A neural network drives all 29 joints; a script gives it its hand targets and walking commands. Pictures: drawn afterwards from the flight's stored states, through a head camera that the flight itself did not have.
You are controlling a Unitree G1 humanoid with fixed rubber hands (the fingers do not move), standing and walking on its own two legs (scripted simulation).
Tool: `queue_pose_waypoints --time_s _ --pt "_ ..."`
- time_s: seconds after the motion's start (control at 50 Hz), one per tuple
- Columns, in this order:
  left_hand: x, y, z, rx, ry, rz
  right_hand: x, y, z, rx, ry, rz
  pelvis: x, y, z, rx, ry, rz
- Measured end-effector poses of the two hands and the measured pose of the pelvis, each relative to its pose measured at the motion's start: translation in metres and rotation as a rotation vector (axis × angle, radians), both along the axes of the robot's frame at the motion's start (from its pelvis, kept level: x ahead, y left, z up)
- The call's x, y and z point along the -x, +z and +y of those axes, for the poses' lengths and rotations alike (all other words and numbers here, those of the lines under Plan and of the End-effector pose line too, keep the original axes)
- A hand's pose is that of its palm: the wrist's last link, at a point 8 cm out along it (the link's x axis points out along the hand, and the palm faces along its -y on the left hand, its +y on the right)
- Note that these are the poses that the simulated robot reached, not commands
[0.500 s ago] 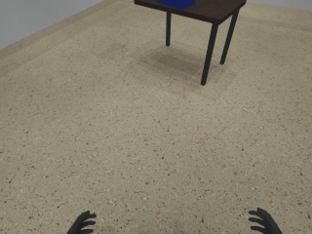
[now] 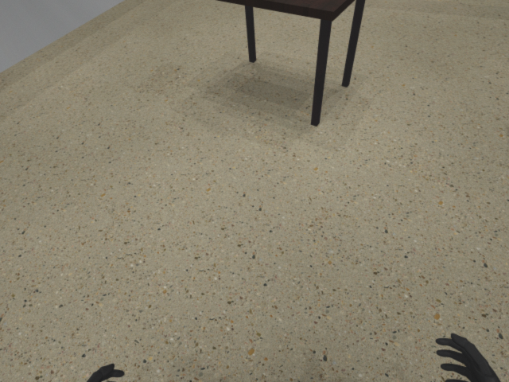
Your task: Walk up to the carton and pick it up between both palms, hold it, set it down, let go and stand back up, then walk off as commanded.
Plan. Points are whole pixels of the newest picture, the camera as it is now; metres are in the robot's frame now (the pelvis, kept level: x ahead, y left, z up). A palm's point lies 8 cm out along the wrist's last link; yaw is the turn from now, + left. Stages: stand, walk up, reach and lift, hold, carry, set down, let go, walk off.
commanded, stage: walk up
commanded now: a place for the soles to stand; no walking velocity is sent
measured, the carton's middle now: out of the picture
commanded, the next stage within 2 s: none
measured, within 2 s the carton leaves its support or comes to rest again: neither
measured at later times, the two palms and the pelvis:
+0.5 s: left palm (98, 305) +0.28 +0.33 -0.09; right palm (411, 243) +0.38 -0.26 -0.07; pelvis +0.21 +0.03 +0.00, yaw -2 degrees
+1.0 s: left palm (139, 194) +0.54 +0.32 -0.08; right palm (397, 192) +0.54 -0.29 -0.10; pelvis +0.43 +0.02 -0.02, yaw -8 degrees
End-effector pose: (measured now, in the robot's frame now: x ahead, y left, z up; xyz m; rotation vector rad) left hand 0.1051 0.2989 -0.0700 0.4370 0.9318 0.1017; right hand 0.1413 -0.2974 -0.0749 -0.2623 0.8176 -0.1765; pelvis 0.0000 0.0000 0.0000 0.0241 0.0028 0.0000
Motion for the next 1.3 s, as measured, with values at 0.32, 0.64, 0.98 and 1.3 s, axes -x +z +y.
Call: queue_pose_waypoints --time_s 0.32,0.64,0.98,1.3 --pt "-0.057 -0.001 0.019 -0.080 0.048 0.168 -0.171 -0.014 0.018 -0.051 0.032 -0.070 -0.122 -0.009 0.008 0.052 -0.016 0.048" --pt "-0.273 -0.015 0.015 0.049 -0.038 0.034 -0.236 0.020 0.015 0.068 -0.058 0.046 -0.277 0.007 0.028 0.039 -0.087 -0.006" --pt "-0.432 -0.012 0.014 -0.045 -0.082 0.022 -0.383 -0.024 0.007 -0.014 -0.128 0.013 -0.426 -0.016 0.020 0.076 -0.149 -0.020" --pt "-0.559 -0.041 0.100 0.017 -0.111 0.046 -0.466 -0.001 0.094 0.067 -0.173 0.054 -0.539 -0.016 0.117 0.109 -0.194 -0.014"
